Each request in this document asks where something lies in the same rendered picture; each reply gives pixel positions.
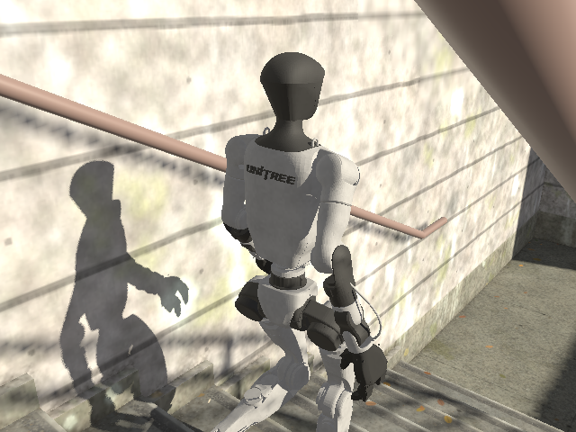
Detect stairs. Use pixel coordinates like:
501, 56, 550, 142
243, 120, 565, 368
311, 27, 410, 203
0, 360, 564, 432

